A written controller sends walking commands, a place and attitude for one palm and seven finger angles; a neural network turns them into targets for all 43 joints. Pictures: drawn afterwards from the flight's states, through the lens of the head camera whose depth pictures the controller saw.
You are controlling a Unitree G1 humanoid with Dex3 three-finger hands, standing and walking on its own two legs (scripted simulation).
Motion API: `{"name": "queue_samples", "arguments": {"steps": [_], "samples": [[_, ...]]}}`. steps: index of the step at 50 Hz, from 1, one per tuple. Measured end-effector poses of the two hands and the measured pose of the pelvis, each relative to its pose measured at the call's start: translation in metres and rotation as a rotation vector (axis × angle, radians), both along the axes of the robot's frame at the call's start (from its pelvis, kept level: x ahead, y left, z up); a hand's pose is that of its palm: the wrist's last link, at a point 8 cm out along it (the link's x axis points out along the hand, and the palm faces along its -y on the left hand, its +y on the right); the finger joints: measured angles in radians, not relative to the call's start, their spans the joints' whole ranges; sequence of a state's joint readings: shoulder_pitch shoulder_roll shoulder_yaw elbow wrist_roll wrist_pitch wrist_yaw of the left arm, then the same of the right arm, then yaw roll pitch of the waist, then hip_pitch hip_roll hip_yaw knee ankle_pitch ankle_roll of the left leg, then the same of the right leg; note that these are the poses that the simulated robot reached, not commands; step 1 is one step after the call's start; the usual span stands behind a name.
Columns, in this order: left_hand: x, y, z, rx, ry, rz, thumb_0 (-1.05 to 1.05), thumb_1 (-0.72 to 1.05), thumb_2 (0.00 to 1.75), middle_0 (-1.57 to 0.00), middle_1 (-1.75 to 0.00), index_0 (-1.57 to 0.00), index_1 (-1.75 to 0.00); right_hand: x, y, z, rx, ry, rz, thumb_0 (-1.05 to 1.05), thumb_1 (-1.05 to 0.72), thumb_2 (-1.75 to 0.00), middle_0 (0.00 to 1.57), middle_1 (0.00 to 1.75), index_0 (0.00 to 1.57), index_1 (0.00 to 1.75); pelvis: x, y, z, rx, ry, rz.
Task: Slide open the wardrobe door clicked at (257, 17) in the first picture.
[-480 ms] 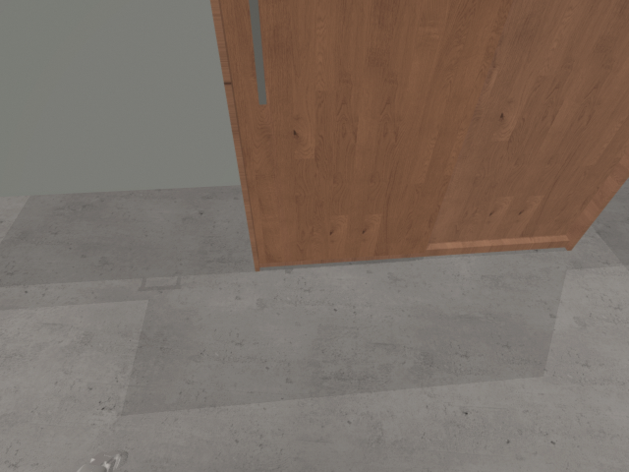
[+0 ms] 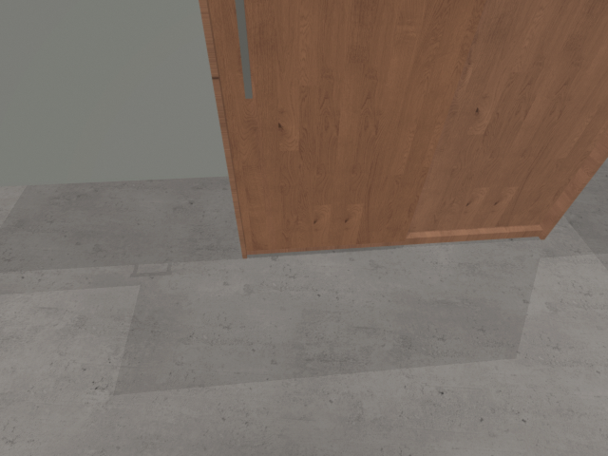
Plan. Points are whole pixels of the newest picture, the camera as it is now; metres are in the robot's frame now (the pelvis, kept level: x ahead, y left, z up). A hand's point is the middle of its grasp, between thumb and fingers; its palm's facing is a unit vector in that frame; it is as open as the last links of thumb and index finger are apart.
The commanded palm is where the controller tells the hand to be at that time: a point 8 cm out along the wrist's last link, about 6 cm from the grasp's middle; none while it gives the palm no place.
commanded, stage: stand and wait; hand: left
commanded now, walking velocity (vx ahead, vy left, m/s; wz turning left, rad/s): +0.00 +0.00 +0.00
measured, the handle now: (243, 37) +0.98 +0.21 +0.13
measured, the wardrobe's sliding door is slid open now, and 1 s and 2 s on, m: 0.00 0.00 0.00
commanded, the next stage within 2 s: look at it before walking up in 0.34 s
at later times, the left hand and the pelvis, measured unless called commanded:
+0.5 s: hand out of the picture +0.08 +0.24 -0.15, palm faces -0.03 -0.94 -0.34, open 7.4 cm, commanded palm none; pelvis +0.00 +0.00 +0.00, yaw +0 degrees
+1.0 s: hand out of the picture +0.09 +0.24 -0.15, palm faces -0.03 -0.94 -0.34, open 7.4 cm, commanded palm none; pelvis +0.01 -0.01 +0.00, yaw +0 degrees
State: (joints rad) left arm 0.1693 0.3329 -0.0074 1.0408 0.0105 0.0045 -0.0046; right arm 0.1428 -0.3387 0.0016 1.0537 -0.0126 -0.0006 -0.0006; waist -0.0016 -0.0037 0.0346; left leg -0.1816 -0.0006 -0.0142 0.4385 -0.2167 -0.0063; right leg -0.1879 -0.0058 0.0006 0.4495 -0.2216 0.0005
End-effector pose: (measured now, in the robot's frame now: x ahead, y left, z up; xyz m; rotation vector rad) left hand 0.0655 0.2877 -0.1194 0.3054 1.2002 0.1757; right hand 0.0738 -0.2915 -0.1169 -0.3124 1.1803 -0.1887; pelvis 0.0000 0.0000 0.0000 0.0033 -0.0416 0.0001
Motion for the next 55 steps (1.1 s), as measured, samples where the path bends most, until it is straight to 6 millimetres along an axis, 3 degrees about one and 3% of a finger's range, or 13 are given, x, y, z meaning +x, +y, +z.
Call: {"name": "queue_samples", "arguments": {"steps": [7,14,55], "samples": [[-0.006,0.003,0.002,0.011,0.020,0.006,0.01,0.90,0.90,-0.20,-0.30,-0.20,-0.30,-0.019,-0.005,-0.003,-0.002,0.048,-0.019,0.00,-0.90,-0.90,0.20,0.30,0.20,0.30,-0.003,-0.002,0.001,-0.001,0.000,0.000],[-0.002,0.004,0.004,0.019,0.010,0.005,0.01,0.90,0.90,-0.20,-0.30,-0.20,-0.30,-0.023,-0.004,-0.004,0.005,0.057,-0.023,0.00,-0.90,-0.90,0.20,0.30,0.20,0.30,-0.003,-0.003,0.002,0.000,0.001,0.000],[0.017,-0.001,0.006,0.016,0.004,0.006,0.01,0.90,0.90,-0.20,-0.30,-0.20,-0.30,0.014,-0.006,0.001,0.001,0.016,-0.002,0.00,-0.90,-0.90,0.20,0.30,0.20,0.30,0.012,-0.006,0.005,0.000,0.008,-0.003]]}}
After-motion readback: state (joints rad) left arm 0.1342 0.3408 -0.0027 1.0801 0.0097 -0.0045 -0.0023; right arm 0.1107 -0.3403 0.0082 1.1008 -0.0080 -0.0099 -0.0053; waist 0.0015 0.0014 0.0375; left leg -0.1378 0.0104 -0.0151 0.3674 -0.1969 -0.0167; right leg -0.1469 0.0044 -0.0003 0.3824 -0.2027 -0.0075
